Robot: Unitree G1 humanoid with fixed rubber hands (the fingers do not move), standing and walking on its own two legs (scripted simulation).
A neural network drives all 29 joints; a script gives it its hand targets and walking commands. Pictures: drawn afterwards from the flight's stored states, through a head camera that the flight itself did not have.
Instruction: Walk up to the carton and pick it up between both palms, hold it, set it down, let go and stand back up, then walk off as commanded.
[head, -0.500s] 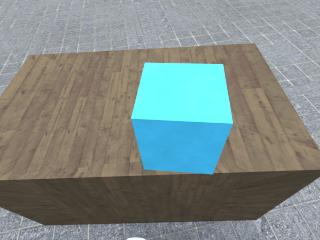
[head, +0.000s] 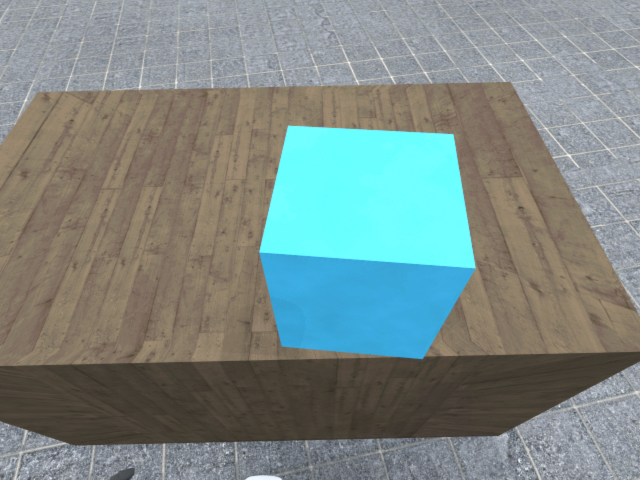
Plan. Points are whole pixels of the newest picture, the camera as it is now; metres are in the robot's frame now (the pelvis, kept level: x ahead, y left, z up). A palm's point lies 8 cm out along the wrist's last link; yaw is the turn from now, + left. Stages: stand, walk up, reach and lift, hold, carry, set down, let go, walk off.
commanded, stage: walk up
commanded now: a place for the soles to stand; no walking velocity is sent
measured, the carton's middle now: (359, 250) +0.40 -0.03 +0.02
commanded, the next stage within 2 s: stand in 0.54 s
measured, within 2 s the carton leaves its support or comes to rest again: neither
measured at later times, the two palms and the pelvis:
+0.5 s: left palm out of the picture +0.06 +0.29 -0.11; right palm out of the picture +0.05 -0.31 -0.11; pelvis -0.02 +0.00 +0.00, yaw +0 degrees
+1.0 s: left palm out of the picture +0.06 +0.29 -0.11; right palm out of the picture +0.06 -0.31 -0.11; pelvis -0.02 +0.00 +0.00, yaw +0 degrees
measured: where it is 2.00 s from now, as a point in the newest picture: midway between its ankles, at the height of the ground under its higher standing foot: outside the picture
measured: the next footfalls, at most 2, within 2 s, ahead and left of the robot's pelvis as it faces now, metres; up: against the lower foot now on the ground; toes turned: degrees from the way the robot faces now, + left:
none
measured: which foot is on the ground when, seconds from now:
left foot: down 0.00-1.00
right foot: down 0.00-1.00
